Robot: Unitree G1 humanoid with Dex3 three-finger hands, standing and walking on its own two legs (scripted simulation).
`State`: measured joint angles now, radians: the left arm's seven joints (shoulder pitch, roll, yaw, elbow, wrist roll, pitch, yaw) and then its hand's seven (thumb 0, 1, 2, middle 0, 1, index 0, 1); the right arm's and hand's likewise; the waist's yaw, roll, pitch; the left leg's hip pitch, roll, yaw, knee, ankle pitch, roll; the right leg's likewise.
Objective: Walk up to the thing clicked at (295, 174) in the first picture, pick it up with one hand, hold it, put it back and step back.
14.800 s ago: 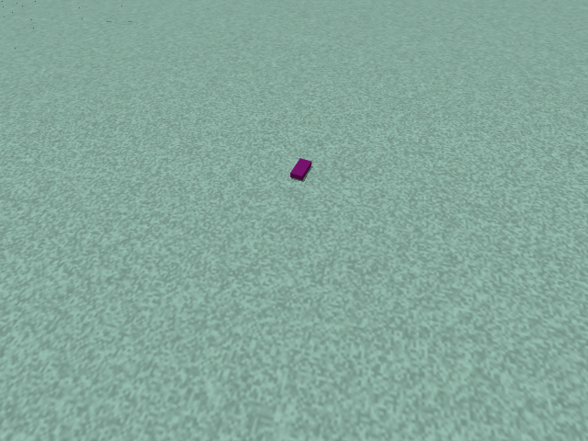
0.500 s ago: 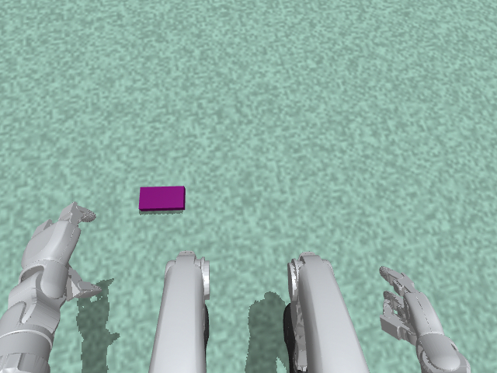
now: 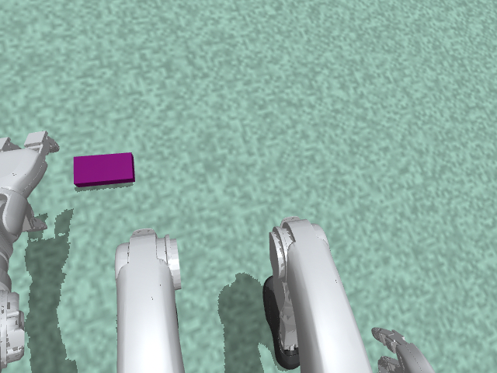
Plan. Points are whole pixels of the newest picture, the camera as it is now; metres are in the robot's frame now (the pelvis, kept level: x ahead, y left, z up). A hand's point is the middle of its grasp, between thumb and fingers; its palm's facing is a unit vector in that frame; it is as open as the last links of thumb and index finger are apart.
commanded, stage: rise first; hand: left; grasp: from above
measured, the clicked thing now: (105, 169) +0.52 +0.29 -0.35
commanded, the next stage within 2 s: none
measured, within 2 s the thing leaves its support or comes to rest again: neither
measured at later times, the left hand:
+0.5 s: hand (49, 180) +0.44 +0.34 -0.20, palm faces -0.44 -0.05 -0.90, open 14.0 cm
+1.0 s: hand (60, 175) +0.46 +0.33 -0.22, palm faces -0.45 -0.06 -0.89, open 14.1 cm
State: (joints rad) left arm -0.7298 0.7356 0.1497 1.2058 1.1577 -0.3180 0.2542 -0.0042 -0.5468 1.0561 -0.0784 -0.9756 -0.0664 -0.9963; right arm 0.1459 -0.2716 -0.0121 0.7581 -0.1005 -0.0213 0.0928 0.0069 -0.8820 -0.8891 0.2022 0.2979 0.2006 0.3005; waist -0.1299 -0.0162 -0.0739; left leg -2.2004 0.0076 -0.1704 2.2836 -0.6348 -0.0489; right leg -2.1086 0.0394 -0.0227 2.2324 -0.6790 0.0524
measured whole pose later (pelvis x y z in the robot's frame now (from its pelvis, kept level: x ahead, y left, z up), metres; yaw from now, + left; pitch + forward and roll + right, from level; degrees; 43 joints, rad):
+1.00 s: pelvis +0.02 +0.01 -0.04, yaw -3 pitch +32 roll -10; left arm -0.90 0.85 0.16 1.44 1.31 -0.30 0.40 0.00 -0.53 1.01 -0.10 -0.97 -0.10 -0.98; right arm 0.11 -0.26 0.07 0.76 -0.18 -0.01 0.14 0.00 -0.91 -0.89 0.20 0.30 0.20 0.30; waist -0.23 -0.05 -0.01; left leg -2.33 0.00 -0.21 2.45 -0.69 -0.04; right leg -2.22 0.06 -0.04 2.36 -0.72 0.07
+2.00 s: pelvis +0.01 +0.01 -0.05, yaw -5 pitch +31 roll -11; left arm -0.94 0.92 0.16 1.48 1.31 -0.30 0.41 0.00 -0.56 1.04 -0.09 -0.99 -0.08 -1.01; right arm 0.11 -0.28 0.13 0.73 -0.19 -0.04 0.15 0.00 -0.91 -0.89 0.20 0.30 0.20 0.30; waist -0.26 -0.06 0.02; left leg -2.35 0.00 -0.23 2.48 -0.68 -0.04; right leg -2.22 0.06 -0.06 2.37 -0.71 0.07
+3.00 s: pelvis +0.01 +0.01 -0.05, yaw -5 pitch +32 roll -11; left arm -1.08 0.85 0.09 1.58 1.33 -0.18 0.47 0.00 -0.52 1.00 -0.12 -1.01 -0.12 -1.02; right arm 0.15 -0.29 0.17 0.69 -0.18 -0.07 0.15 0.00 -0.91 -0.89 0.20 0.30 0.20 0.30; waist -0.35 -0.04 0.02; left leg -2.37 0.01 -0.23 2.46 -0.67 -0.03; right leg -2.25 0.07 -0.06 2.35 -0.68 0.06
